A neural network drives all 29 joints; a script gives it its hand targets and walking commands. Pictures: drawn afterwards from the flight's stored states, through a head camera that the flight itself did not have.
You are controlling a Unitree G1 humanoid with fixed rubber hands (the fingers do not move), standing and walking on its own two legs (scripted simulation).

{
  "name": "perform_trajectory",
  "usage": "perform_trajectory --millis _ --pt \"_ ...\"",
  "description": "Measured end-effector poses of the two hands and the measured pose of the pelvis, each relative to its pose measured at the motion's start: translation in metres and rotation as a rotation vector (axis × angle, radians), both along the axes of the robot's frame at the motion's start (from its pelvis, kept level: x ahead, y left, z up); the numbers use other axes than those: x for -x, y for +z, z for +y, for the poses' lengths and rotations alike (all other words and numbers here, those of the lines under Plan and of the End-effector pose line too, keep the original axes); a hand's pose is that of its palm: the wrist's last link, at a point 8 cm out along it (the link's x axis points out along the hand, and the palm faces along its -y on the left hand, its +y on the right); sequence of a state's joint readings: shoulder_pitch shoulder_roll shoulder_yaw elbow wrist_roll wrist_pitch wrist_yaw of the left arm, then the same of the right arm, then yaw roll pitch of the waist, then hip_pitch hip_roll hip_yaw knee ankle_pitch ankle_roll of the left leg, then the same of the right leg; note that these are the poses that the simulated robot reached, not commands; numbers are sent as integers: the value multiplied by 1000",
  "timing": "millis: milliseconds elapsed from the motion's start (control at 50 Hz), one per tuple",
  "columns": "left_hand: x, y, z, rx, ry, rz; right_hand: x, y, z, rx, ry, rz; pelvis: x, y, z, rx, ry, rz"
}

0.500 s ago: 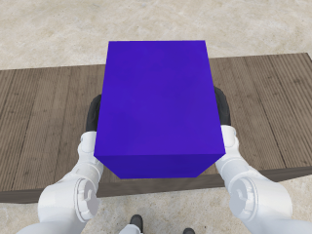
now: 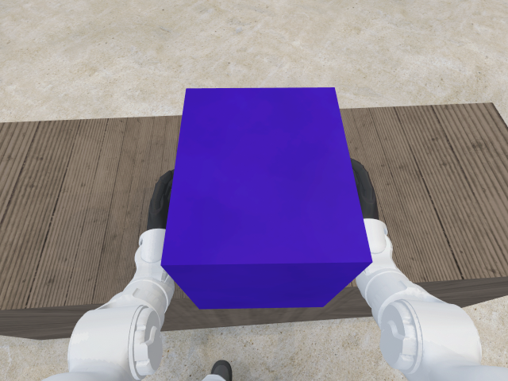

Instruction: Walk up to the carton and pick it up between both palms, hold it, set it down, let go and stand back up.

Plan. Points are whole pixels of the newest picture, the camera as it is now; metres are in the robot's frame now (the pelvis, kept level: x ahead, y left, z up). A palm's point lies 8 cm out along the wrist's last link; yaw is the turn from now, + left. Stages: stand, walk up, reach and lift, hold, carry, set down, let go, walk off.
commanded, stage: reach and lift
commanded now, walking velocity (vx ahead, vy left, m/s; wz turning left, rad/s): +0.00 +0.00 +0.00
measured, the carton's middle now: (261, 208) +0.41 +0.03 -0.05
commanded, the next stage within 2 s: none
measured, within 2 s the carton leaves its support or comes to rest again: leaves its support in 0.06 s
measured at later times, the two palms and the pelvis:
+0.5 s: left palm (157, 187) +0.38 +0.19 +0.06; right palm (392, 179) +0.39 -0.15 +0.09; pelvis -0.01 +0.00 +0.01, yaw +0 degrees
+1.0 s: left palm (161, 163) +0.38 +0.17 +0.12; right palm (426, 158) +0.39 -0.17 +0.14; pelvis +0.00 -0.01 +0.02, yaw +0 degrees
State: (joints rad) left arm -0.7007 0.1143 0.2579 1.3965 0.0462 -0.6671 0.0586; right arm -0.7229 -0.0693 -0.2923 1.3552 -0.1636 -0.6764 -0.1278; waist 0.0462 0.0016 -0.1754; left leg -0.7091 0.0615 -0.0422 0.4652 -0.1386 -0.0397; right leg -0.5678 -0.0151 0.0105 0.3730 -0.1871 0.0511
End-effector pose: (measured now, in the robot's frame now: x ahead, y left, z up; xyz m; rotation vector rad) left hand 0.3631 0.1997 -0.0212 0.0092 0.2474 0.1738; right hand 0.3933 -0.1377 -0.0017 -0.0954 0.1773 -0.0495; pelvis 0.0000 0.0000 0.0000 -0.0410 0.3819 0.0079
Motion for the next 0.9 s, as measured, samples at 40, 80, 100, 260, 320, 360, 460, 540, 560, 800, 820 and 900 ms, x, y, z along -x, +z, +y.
perform_trajectory --millis 40,80,100,260,320,360,460,540,560,800,820,900 --pt "2 2 -1 0 -2 5 2 2 -1 2 -3 4 3 0 0 1 2 -2" --pt "2 4 -2 -3 -6 4 4 5 -2 3 -7 4 5 -1 0 2 4 -3" --pt "2 7 -3 -4 -7 0 5 8 -3 3 -8 -1 6 -1 1 3 5 -4" --pt "-7 44 -10 -11 -17 -71 3 45 -9 -6 -24 -72 12 -1 1 0 0 -43" --pt "-9 59 -12 -9 -18 -84 1 63 -11 -11 -25 -86 12 1 0 -5 -6 -77" --pt "-9 68 -12 -7 -19 -84 1 73 -12 -19 -27 -84 12 2 -1 -9 -10 -110" --pt "-11 80 -12 -4 -32 -67 1 88 -11 -47 -42 -63 11 5 -2 -17 -6 -183" --pt "-16 88 -12 -2 -44 -73 0 97 -12 -72 -58 -67 9 7 -3 -19 -1 -209" --pt "-18 90 -13 -1 -46 -74 -1 99 -12 -75 -60 -68 8 7 -3 -19 0 -213" --pt "-25 107 -29 -5 -66 -63 -2 118 -28 -76 -83 -55 -4 13 -3 -23 0 -268" --pt "-24 109 -30 -8 -67 -60 -1 119 -29 -79 -84 -53 -5 13 -4 -24 -1 -276" --pt "-22 121 -33 -17 -67 -70 2 128 -32 -88 -83 -62 -6 14 -5 -27 -3 -304"
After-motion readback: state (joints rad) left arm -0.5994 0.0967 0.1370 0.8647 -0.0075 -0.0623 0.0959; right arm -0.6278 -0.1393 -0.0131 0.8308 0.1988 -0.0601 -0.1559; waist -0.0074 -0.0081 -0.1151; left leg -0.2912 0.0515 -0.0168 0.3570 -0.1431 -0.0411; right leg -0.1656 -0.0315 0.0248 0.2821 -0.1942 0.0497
